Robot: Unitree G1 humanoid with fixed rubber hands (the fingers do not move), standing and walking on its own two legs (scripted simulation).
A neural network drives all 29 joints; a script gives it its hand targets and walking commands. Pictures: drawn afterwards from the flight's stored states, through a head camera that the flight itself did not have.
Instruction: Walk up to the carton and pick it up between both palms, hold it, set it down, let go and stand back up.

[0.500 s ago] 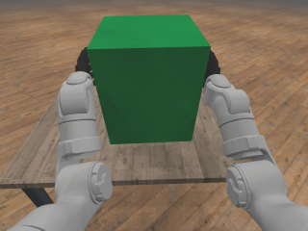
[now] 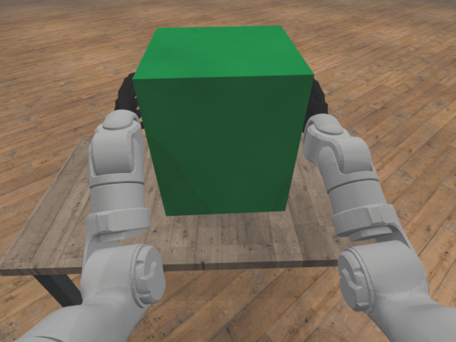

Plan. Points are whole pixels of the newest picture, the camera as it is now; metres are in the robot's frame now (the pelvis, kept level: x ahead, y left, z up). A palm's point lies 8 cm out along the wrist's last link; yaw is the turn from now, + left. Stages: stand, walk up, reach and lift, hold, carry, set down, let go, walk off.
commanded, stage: hold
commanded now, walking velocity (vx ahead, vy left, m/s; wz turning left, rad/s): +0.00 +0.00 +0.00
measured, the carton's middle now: (222, 122) +0.39 +0.00 +0.23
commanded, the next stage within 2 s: set down in 1.12 s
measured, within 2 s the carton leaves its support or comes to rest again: neither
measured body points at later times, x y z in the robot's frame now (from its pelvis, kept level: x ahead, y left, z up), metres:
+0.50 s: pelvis -0.01 +0.00 +0.00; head -0.07 +0.01 +0.44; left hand +0.38 +0.16 +0.26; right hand +0.38 -0.15 +0.25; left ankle +0.00 +0.13 -0.74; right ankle +0.05 -0.11 -0.74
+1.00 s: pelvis +0.00 +0.00 +0.00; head -0.07 +0.01 +0.44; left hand +0.38 +0.15 +0.25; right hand +0.38 -0.15 +0.24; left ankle +0.00 +0.13 -0.74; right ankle +0.05 -0.11 -0.74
